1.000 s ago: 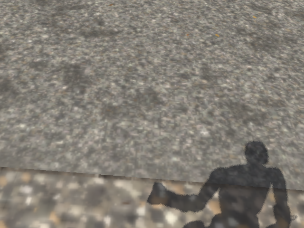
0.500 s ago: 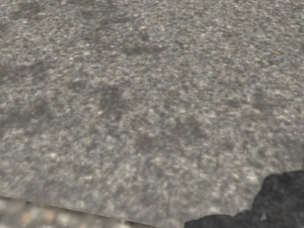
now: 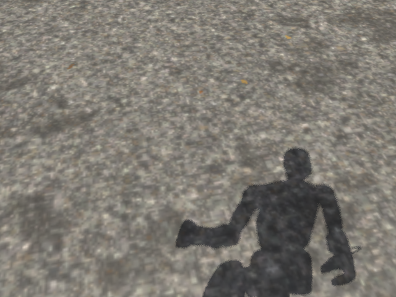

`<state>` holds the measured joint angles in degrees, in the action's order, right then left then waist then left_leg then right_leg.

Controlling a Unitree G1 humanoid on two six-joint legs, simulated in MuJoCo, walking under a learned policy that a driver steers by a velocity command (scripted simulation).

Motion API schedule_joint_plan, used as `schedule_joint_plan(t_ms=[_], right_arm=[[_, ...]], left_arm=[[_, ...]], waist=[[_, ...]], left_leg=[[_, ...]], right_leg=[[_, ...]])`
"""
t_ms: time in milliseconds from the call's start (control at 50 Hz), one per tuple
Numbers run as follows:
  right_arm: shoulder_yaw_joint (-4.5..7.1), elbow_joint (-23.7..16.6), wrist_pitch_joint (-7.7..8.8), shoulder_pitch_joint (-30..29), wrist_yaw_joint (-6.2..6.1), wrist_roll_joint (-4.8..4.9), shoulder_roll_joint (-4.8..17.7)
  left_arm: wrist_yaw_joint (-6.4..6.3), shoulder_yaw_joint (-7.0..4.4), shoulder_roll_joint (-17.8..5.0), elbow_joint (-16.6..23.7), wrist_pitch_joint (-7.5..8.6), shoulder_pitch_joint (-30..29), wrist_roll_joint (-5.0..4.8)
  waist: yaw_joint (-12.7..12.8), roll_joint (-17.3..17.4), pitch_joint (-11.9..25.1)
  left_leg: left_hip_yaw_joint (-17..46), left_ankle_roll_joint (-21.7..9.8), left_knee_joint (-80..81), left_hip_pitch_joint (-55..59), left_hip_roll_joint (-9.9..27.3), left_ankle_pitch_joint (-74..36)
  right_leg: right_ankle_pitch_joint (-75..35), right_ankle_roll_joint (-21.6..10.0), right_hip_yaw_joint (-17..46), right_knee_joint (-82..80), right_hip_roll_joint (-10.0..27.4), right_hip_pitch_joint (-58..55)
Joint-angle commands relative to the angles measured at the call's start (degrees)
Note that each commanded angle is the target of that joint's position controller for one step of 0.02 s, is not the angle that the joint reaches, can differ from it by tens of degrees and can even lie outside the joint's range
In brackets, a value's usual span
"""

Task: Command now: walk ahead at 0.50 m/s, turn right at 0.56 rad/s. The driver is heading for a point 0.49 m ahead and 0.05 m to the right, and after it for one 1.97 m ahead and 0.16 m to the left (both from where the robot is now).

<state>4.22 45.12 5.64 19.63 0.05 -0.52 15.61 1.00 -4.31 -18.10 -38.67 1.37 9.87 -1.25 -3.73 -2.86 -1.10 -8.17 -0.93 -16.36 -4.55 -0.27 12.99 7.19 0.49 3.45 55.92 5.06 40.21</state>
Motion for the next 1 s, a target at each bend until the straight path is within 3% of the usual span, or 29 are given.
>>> schedule_joint_plan(t_ms=[20,100,140,160,180,200,220,240,260,280,300,320,340,380,440,520,560,640,680,700,720,740,760,780,800,820,880,920,1000], right_arm=[[2.11,-3.7,0.70,-4.6,-0.57,0.37,9.1],[2.83,-1.9,-0.33,-1.9,-0.62,1.55,11.3],[3.24,-1.5,-1.08,-1.9,-0.70,2.02,12.7],[3.52,-1.5,-1.47,-2.0,-0.86,2.27,13.7],[3.67,-1.5,-1.99,-2.4,-1.02,2.52,14.3],[3.16,-1.9,-2.21,-2.5,-1.26,2.56,13.2],[1.57,-3.3,-1.84,-0.8,-1.30,0.48,9.1],[-0.65,-6.8,-0.10,3.3,-0.61,-0.58,2.9],[0.40,-7.4,1.65,-4.4,0.01,1.79,8.9],[0.68,-8.8,2.43,-7.9,0.24,3.12,10.2],[0.41,-8.2,2.73,-8.0,-0.24,2.00,9.4],[0.65,-7.0,2.47,-6.7,-0.52,0.76,9.5],[0.76,-6.1,1.66,-4.8,-0.29,0.62,9.4],[0.49,-4.8,0.20,-2.8,-0.05,0.58,7.8],[-0.20,-5.6,-1.01,-6.8,-0.20,0.69,6.0],[-1.11,-6.2,-0.21,-12.1,0.86,0.66,3.9],[-1.34,-6.9,0.06,-14.5,1.75,1.10,3.3],[-0.38,-8.9,-0.07,-14.6,3.42,0.82,5.7],[0.65,-8.6,-0.16,-9.4,3.96,0.15,7.7],[1.65,-7.3,-0.02,-3.3,3.71,0.10,9.4],[2.60,-7.5,-0.08,1.6,2.89,-0.27,13.3],[2.75,-9.1,-0.48,-0.5,2.23,-0.66,17.0],[1.96,-10.1,-1.14,0.7,1.90,-0.33,12.8],[1.62,-11.5,-1.88,-3.0,1.50,0.11,10.9],[1.15,-11.9,-2.85,-5.8,1.00,0.85,9.2],[0.79,-12.6,-3.63,-7.5,0.56,1.15,8.5],[1.23,-13.6,-4.72,-10.7,0.19,0.01,9.3],[1.88,-13.5,-5.07,-9.6,-0.46,0.02,10.7],[2.38,-14.3,-6.49,-10.5,-1.50,0.72,11.3]], left_arm=[[1.22,0.72,0.2,4.4,0.82,-3.7,0.11],[2.45,0.74,-0.5,7.2,0.84,-9.6,-0.19],[2.79,0.16,-1.7,8.1,0.70,-9.7,-0.03],[2.73,-0.48,-2.9,8.1,0.49,-7.7,0.13],[2.54,-1.62,-4.7,6.9,0.29,-2.1,0.13],[1.87,-3.55,-8.0,4.2,0.00,7.9,-0.07],[0.55,-5.28,-13.2,2.6,-0.59,15.9,-0.38],[0.73,-5.17,-18.1,4.1,0.35,12.7,-0.38],[1.16,-3.80,-12.6,4.8,1.23,14.0,-0.24],[1.28,-2.92,-10.0,4.0,1.96,12.0,0.04],[1.21,-2.36,-8.4,4.4,2.23,8.6,-0.09],[1.01,-1.56,-5.9,4.8,2.19,4.7,0.28],[0.79,-0.85,-4.2,5.4,2.35,2.7,1.18],[0.57,-0.61,-4.0,4.1,3.11,2.4,1.36],[-0.02,-0.72,-5.4,1.3,3.86,4.7,1.41],[-1.16,-0.17,-5.2,-0.8,3.54,4.7,1.91],[-1.52,-0.15,-5.8,-2.3,3.38,6.3,2.02],[-2.12,-0.66,-7.0,-3.5,1.82,5.0,1.50],[-3.02,-1.02,-7.6,-2.9,0.62,3.5,0.92],[-3.43,-0.88,-7.2,-2.4,0.05,2.5,0.84],[-3.69,-0.32,-6.4,-1.0,0.21,3.8,1.95],[-2.66,1.42,-0.2,-0.3,0.77,12.9,3.90],[-1.60,1.21,-4.6,-1.3,1.23,12.0,2.77],[-1.25,0.60,-6.8,0.1,1.01,6.3,0.91],[-1.55,0.67,-6.4,1.0,0.44,3.0,1.02],[-1.99,0.58,-6.3,1.4,-0.37,1.2,1.49],[-2.61,0.84,-3.7,0.9,-1.60,3.7,1.64],[-3.20,0.99,-3.1,0.2,-1.42,4.0,1.92],[-3.32,0.74,-3.3,0.2,-1.62,1.7,1.57]], waist=[[0.8,6.1,-1.8],[-0.6,6.0,-3.9],[0.6,6.9,-3.0],[2.1,8.1,-1.0],[5.6,8.3,2.5],[10.8,7.0,7.7],[12.7,-2.1,12.9],[5.6,-13.3,20.0],[10.8,-5.0,21.0],[10.1,-3.4,12.8],[7.4,1.5,8.5],[4.9,2.1,6.2],[3.1,0.5,5.8],[2.2,0.0,5.5],[3.4,0.3,2.4],[5.6,0.0,0.0],[7.1,0.1,0.3],[6.3,-1.1,0.8],[3.5,-1.8,3.6],[0.3,-0.2,6.5],[-1.3,6.0,12.5],[5.3,19.3,19.7],[1.5,13.2,27.6],[0.5,9.2,21.6],[1.3,3.7,15.4],[2.3,2.2,10.7],[5.6,7.4,6.5],[5.0,8.5,8.7],[3.8,9.9,9.9]], left_leg=[[4.8,-8.5,7.5,0.2,15.0,-16.1],[1.3,-7.0,6.2,5.0,16.7,-17.3],[-0.6,-5.9,1.7,7.7,17.1,-29.3],[-1.8,-5.4,-2.9,8.5,16.9,-40.0],[-3.3,-4.5,-11.4,8.0,16.0,-48.4],[-4.9,-2.7,-24.2,2.3,13.8,-48.4],[-4.8,0.2,-43.5,-14.2,10.7,-20.8],[5.2,2.8,-60.5,-35.8,-1.1,22.6],[14.0,1.9,-64.4,-41.7,0.7,19.9],[13.2,0.7,-62.0,-44.8,2.8,14.0],[13.1,0.4,-57.3,-41.8,5.3,9.2],[12.7,0.9,-52.9,-37.5,7.4,6.1],[12.8,1.0,-51.2,-33.5,8.9,3.7],[11.4,2.3,-48.8,-30.7,9.2,1.8],[10.8,3.4,-42.1,-34.0,9.4,-6.3],[8.2,2.3,-25.2,-28.8,6.0,-21.2],[7.7,1.6,-20.5,-26.5,4.3,-25.9],[7.9,-0.8,-16.5,-29.2,2.1,-15.9],[5.7,-2.6,-14.8,-24.8,-0.5,-9.7],[5.1,-4.1,-10.4,-17.2,-2.3,-14.2],[15.4,-7.8,-10.8,-3.4,5.0,-36.5],[38.4,-20.3,-14.1,16.9,20.3,-57.2],[45.4,-22.6,-9.9,20.0,21.2,-44.9],[39.5,-20.0,-7.9,14.4,18.5,-34.1],[35.6,-17.1,-5.7,6.8,16.0,-24.7],[33.7,-15.9,-3.5,-1.2,14.6,-19.0],[28.4,-13.4,-0.3,-13.7,8.7,-14.5],[27.8,-13.9,-1.5,-13.5,8.3,-18.1],[29.9,-11.7,-1.5,-14.6,7.0,-3.7]], right_leg=[[-7.9,-0.4,-0.8,-9.2,1.0,-0.1],[-5.4,-2.7,-4.1,-16.5,0.1,-1.4],[-0.1,-4.8,-6.6,-18.5,-2.1,-4.5],[3.1,-6.1,-8.5,-18.7,-4.3,-8.7],[4.1,-7.7,-10.2,-20.2,-7.0,-16.5],[0.8,-9.9,-10.2,-23.3,-9.6,-31.2],[-1.3,-13.8,5.2,-23.9,0.0,-49.0],[13.5,-24.5,39.9,-33.0,12.6,-62.6],[17.3,-22.9,42.8,-39.1,13.6,-62.2],[12.5,-20.5,34.6,-39.6,12.1,-56.0],[6.0,-18.6,28.0,-39.1,9.5,-47.5],[-1.1,-17.1,21.5,-39.4,7.7,-40.4],[-6.0,-16.6,18.3,-40.7,6.5,-35.8],[-14.4,-17.0,13.5,-42.5,5.9,-31.8],[-18.4,-15.7,6.8,-45.0,4.8,-30.4],[-28.2,-10.6,-3.0,-44.1,1.2,-29.3],[-27.5,-9.8,-4.0,-43.8,2.6,-31.2],[-33.3,-9.5,-3.8,-36.6,6.2,-40.4],[-43.2,-8.3,-3.8,-27.6,6.2,-42.8],[-43.4,-6.5,-5.6,-17.8,3.8,-41.3],[-26.8,-3.1,-7.7,-1.6,-0.6,-32.1],[29.2,1.6,-5.6,19.5,-11.9,-9.7],[30.9,1.8,4.2,26.4,-11.2,-5.5],[26.4,1.4,4.8,26.6,-8.4,-2.4],[22.5,1.4,3.6,23.4,-6.4,-1.3],[20.0,1.7,3.2,19.5,-5.0,-2.3],[18.0,2.5,0.9,5.1,-5.3,-10.5],[16.6,3.8,0.8,-0.3,-5.9,-12.3],[10.7,4.3,1.9,-7.2,-6.3,-14.4]])
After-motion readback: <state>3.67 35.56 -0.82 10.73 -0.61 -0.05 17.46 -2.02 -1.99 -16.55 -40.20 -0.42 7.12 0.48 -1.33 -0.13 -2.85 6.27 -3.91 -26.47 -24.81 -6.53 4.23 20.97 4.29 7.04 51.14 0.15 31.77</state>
